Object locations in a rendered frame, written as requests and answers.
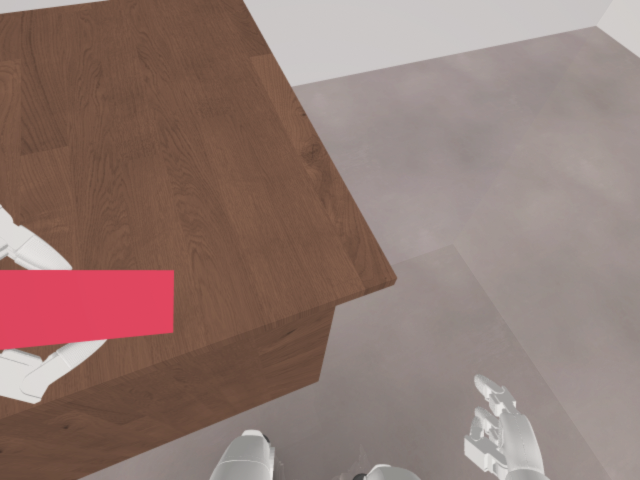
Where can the left robot hand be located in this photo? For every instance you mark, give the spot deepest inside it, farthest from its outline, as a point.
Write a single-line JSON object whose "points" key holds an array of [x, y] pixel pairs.
{"points": [[23, 376]]}

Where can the robot right shin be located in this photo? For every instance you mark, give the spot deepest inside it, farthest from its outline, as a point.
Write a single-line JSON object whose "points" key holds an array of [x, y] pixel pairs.
{"points": [[378, 465]]}

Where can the right robot hand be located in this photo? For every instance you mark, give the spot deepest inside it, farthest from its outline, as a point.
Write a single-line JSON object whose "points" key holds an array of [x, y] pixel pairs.
{"points": [[512, 444]]}

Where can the sponge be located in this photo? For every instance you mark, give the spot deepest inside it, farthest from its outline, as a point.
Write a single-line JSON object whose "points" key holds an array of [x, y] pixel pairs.
{"points": [[47, 307]]}

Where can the robot left thigh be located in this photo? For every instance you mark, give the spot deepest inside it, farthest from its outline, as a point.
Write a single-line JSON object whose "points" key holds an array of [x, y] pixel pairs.
{"points": [[248, 457]]}

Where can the table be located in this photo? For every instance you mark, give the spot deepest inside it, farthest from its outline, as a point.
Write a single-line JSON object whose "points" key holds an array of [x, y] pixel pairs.
{"points": [[163, 135]]}

